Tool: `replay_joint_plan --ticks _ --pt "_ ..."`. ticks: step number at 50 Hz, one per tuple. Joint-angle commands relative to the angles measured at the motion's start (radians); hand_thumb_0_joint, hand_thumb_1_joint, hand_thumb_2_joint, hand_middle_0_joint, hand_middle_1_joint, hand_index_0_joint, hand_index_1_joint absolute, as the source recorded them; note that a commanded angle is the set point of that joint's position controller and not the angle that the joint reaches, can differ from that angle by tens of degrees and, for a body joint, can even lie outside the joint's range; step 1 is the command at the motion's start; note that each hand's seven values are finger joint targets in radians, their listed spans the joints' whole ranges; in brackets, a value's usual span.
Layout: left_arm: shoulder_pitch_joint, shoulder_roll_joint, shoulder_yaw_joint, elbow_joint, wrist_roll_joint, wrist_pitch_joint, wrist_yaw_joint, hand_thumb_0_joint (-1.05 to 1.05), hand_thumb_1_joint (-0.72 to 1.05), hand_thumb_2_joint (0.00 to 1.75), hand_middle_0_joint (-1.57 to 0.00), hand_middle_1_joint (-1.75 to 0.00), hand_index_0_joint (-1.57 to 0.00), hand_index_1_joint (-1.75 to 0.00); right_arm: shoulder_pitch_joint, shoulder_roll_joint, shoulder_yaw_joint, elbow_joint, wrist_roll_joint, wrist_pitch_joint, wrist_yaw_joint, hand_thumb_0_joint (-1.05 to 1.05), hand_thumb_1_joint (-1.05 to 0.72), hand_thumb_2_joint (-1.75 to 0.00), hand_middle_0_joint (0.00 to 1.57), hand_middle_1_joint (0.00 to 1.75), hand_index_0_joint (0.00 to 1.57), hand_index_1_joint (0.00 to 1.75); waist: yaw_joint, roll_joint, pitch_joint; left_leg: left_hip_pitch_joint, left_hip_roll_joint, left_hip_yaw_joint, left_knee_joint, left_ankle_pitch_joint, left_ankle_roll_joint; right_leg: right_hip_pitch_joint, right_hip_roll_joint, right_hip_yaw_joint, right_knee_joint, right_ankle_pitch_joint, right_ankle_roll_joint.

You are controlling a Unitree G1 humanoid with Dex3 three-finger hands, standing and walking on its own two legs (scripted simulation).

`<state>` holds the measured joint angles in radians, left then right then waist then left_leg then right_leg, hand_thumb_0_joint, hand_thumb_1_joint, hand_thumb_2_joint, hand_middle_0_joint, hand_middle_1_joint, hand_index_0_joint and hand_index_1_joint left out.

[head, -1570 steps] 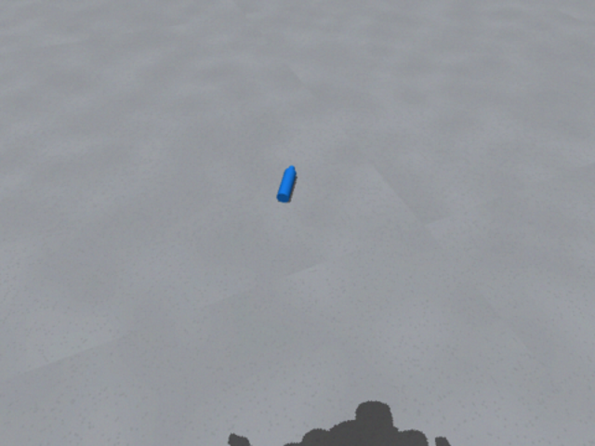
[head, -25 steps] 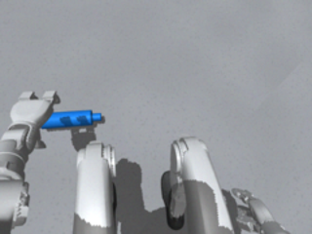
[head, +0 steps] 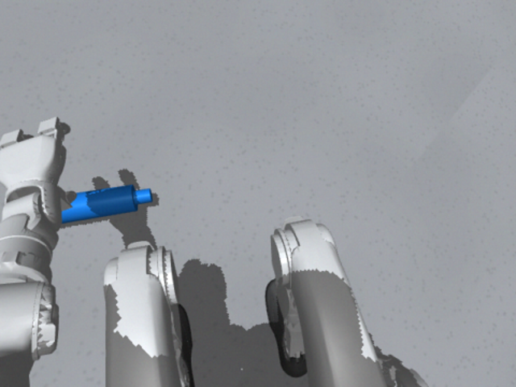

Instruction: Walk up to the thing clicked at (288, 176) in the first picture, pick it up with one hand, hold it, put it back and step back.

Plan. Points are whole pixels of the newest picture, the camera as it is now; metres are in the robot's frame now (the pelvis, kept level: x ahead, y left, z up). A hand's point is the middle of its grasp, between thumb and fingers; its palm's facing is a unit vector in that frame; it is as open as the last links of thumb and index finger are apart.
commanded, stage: home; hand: left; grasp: from above
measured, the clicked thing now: (100, 203) +0.44 +0.26 -0.33
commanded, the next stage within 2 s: none
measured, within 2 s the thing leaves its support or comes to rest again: neither
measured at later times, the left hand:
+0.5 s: hand out of the picture +0.27 +0.23 +0.08, palm faces -0.09 -0.87 -0.49, open 7.4 cm
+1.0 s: hand out of the picture +0.23 +0.21 +0.29, palm faces +0.16 -0.96 -0.22, open 7.4 cm
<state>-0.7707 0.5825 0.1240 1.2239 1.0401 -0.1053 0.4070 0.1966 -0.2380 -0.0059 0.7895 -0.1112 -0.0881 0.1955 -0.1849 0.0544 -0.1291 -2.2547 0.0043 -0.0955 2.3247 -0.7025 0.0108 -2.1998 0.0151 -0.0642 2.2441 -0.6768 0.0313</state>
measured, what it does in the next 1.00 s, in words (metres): rises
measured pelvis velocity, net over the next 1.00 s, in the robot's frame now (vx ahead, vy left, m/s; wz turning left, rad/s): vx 0.07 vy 0.01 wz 0.11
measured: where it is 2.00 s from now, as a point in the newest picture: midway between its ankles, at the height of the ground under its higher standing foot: (236, 358)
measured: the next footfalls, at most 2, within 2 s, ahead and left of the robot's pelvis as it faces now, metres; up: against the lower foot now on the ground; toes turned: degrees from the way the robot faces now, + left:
none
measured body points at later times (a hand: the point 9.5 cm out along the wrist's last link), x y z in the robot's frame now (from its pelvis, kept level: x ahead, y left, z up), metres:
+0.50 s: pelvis +0.00 +0.00 +0.19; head +0.14 +0.04 +0.62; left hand +0.27 +0.28 +0.11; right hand +0.25 -0.23 +0.11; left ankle +0.07 +0.12 -0.32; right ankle +0.10 -0.12 -0.32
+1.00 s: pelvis +0.07 +0.01 +0.35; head +0.10 +0.02 +0.80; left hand +0.22 +0.26 +0.31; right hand +0.23 -0.22 +0.27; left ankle +0.07 +0.12 -0.32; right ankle +0.10 -0.13 -0.32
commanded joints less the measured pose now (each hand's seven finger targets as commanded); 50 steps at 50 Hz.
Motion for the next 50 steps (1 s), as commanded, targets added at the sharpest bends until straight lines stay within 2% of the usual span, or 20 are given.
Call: replay_joint_plan --ticks 1,3,5,6,7,9,10,12,13,14,16,20,24,27,34,36,38,40,48,50 --pt "-0.001 0.198 0.026 -0.373 -0.204 0.061 -0.101 0.0 0.57 0.93 -0.22 -0.41 -0.21 -0.41 0.165 -0.26 -0.1 -0.114 0.067 -0.002 -0.024 0.0 -0.9 -0.9 0.2 0.3 0.2 0.3 0.084 0.111 -0.805 0.591 -0.029 0.067 -0.391 0.247 0.03 0.607 0.021 -0.036 -0.367 0.29 -0.059" --pt "0.095 0.147 0.002 -0.437 -0.282 0.081 -0.168 0.0 0.73 0.99 -0.23 -0.41 -0.22 -0.41 0.133 -0.243 -0.097 -0.142 0.087 0.006 -0.037 0.0 -0.9 -0.9 0.2 0.3 0.2 0.3 0.073 0.029 -0.735 0.564 -0.025 0.064 -0.418 0.224 0.038 0.647 0.025 -0.024 -0.415 0.288 -0.053" --pt "0.153 0.089 -0.029 -0.559 -0.35 0.085 -0.228 0.0 0.89 1.0 -0.22 -0.37 -0.22 -0.37 0.11 -0.224 -0.099 -0.162 0.1 0.012 -0.055 0.0 -0.9 -0.9 0.2 0.3 0.2 0.3 0.08 0.02 -0.677 0.565 -0.021 0.06 -0.458 0.2 0.037 0.661 0.023 -0.012 -0.454 0.268 -0.053" --pt "0.16 0.107 -0.004 -0.631 -0.39 0.087 -0.242 0.0 0.91 0.92 -0.21 -0.32 -0.2 -0.32 0.102 -0.222 -0.101 -0.169 0.105 0.013 -0.067 0.0 -0.9 -0.9 0.2 0.3 0.2 0.3 0.091 0.025 -0.668 0.598 -0.018 0.054 -0.483 0.185 0.036 0.665 0.02 -0.007 -0.479 0.249 -0.055" --pt "0.195 0.1 -0.002 -0.685 -0.418 0.089 -0.255 0.0 0.9 0.9 -0.2 -0.3 -0.2 -0.3 0.086 -0.22 -0.1 -0.183 0.11 0.013 -0.077 0.0 -0.9 -0.9 0.2 0.3 0.2 0.3 0.105 0.044 -0.662 0.638 -0.014 0.045 -0.518 0.177 0.029 0.669 0.016 -0.006 -0.492 0.232 -0.058" --pt "0.236 0.058 -0.021 -0.764 -0.476 0.093 -0.279 0.0 0.9 0.9 -0.2 -0.3 -0.2 -0.3 0.053 -0.213 -0.098 -0.211 0.118 0.013 -0.096 0.0 -0.9 -0.9 0.2 0.3 0.2 0.3 0.099 0.051 -0.603 0.691 -0.007 0.029 -0.571 0.135 0.025 0.651 0.015 -0.004 -0.532 0.19 -0.063" --pt "0.241 0.057 -0.013 -0.813 -0.501 0.094 -0.281 0.0 0.9 0.9 -0.2 -0.3 -0.2 -0.3 0.039 -0.207 -0.097 -0.227 0.122 0.012 -0.107 0.0 -0.9 -0.9 0.2 0.3 0.2 0.3 0.1 0.044 -0.598 0.705 -0.006 0.03 -0.596 0.098 0.026 0.675 0.016 -0.001 -0.563 0.154 -0.063" --pt "0.316 -0.001 -0.032 -0.858 -0.554 0.099 -0.291 0.0 0.9 0.9 -0.2 -0.3 -0.2 -0.3 0.012 -0.195 -0.09 -0.241 0.129 0.006 -0.128 0.0 -0.9 -0.9 0.2 0.3 0.2 0.3 0.103 0.043 -0.563 0.747 -0.006 0.036 -0.646 0.088 0.025 0.705 0.013 0.008 -0.611 0.143 -0.064" --pt "0.325 0.022 -0.017 -0.895 -0.571 0.108 -0.293 0.0 0.9 0.9 -0.2 -0.3 -0.2 -0.3 0.0 -0.194 -0.086 -0.248 0.131 0.002 -0.137 0.0 -0.9 -0.9 0.2 0.3 0.2 0.3 0.114 0.057 -0.578 0.784 -0.005 0.04 -0.663 0.091 0.025 0.731 0.014 0.014 -0.632 0.143 -0.064" --pt "0.371 -0.025 -0.041 -0.907 -0.592 0.12 -0.299 0.0 0.9 0.9 -0.2 -0.3 -0.2 -0.3 -0.008 -0.193 -0.086 -0.256 0.134 -0.003 -0.147 0.0 -0.9 -0.9 0.2 0.3 0.2 0.3 0.103 0.068 -0.557 0.818 -0.004 0.033 -0.695 0.094 0.021 0.732 0.01 0.013 -0.645 0.144 -0.065" --pt "0.435 -0.017 -0.013 -0.965 -0.642 0.145 -0.301 0.0 0.9 0.9 -0.2 -0.3 -0.2 -0.3 -0.03 -0.194 -0.081 -0.276 0.139 -0.01 -0.167 0.0 -0.9 -0.9 0.2 0.3 0.2 0.3 0.122 0.083 -0.56 0.891 0.0 0.02 -0.754 0.088 0.016 0.772 0.008 0.012 -0.677 0.139 -0.064" --pt "0.549 -0.079 -0.048 -1.055 -0.749 0.211 -0.316 0.0 0.9 0.9 -0.2 -0.3 -0.2 -0.3 -0.077 -0.183 -0.066 -0.313 0.148 -0.023 -0.207 0.0 -0.9 -0.9 0.2 0.3 0.2 0.3 0.108 0.082 -0.499 0.996 0.003 0.01 -0.86 0.057 0.013 0.832 0.008 0.016 -0.772 0.112 -0.06" --pt "0.65 -0.096 -0.039 -1.159 -0.873 0.271 -0.318 0.0 0.9 0.9 -0.2 -0.3 -0.2 -0.3 -0.097 -0.169 -0.048 -0.347 0.152 -0.037 -0.238 0.0 -0.9 -0.9 0.2 0.3 0.2 0.3 0.113 0.078 -0.446 1.095 0.003 -0.018 -0.975 0.01 0.014 0.91 0.008 0.022 -0.868 0.076 -0.057" --pt "0.719 -0.127 -0.048 -1.222 -0.938 0.315 -0.312 0.0 0.9 0.9 -0.2 -0.3 -0.2 -0.3 -0.089 -0.147 -0.032 -0.37 0.157 -0.049 -0.26 0.0 -0.9 -0.9 0.2 0.3 0.2 0.3 0.105 0.073 -0.421 1.165 0.0 -0.01 -1.043 0.003 0.015 0.995 0.009 0.031 -0.955 0.068 -0.055" --pt "0.904 -0.196 -0.036 -1.314 -1.042 0.413 -0.302 0.0 0.9 0.9 -0.2 -0.3 -0.2 -0.3 -0.027 -0.114 0.003 -0.384 0.158 -0.074 -0.32 0.0 -0.9 -0.9 0.2 0.3 0.2 0.3 0.107 0.062 -0.36 1.369 0.007 -0.007 -1.192 0.248 0.002 1.221 0.01 0.022 -1.111 0.251 -0.056" --pt "0.964 -0.199 -0.011 -1.33 -1.064 0.434 -0.3 0.0 0.9 0.9 -0.2 -0.3 -0.2 -0.3 -0.01 -0.106 0.009 -0.392 0.155 -0.085 -0.338 0.0 -0.9 -0.9 0.2 0.3 0.2 0.3 0.116 0.049 -0.323 1.403 0.003 0.01 -1.231 0.27 0.006 1.297 0.011 0.024 -1.181 0.268 -0.055" --pt "1.01 -0.23 -0.025 -1.361 -1.082 0.447 -0.305 0.0 0.9 0.9 -0.2 -0.3 -0.2 -0.3 0.001 -0.099 0.013 -0.388 0.149 -0.097 -0.351 0.0 -0.9 -0.9 0.2 0.3 0.2 0.3 0.11 0.048 -0.296 1.453 0.007 0.005 -1.281 0.313 0.0 1.355 0.013 0.018 -1.219 0.301 -0.053" --pt "1.076 -0.231 -0.011 -1.393 -1.097 0.464 -0.309 0.0 0.9 0.9 -0.2 -0.3 -0.2 -0.3 0.024 -0.096 0.015 -0.4 0.146 -0.106 -0.364 0.0 -0.9 -0.9 0.2 0.3 0.2 0.3 0.124 0.048 -0.288 1.511 0.005 0.015 -1.317 0.37 0.0 1.419 0.015 0.013 -1.263 0.35 -0.051" --pt "1.259 -0.269 -0.042 -1.512 -1.102 0.505 -0.332 0.0 0.9 0.9 -0.2 -0.3 -0.2 -0.3 0.056 -0.084 0.009 -0.435 0.136 -0.142 -0.388 0.0 -0.9 -0.9 0.2 0.3 0.2 0.3 0.14 0.02 -0.181 1.636 0.006 0.025 -1.447 0.486 -0.006 1.56 0.024 -0.009 -1.39 0.434 -0.049" --pt "1.266 -0.273 -0.046 -1.528 -1.102 0.512 -0.341 0.0 0.9 0.9 -0.2 -0.3 -0.2 -0.3 0.055 -0.086 0.006 -0.44 0.132 -0.15 -0.389 0.0 -0.9 -0.9 0.2 0.3 0.2 0.3 0.138 0.008 -0.139 1.639 0.005 0.025 -1.469 0.456 -0.002 1.572 0.025 -0.011 -1.421 0.413 -0.046"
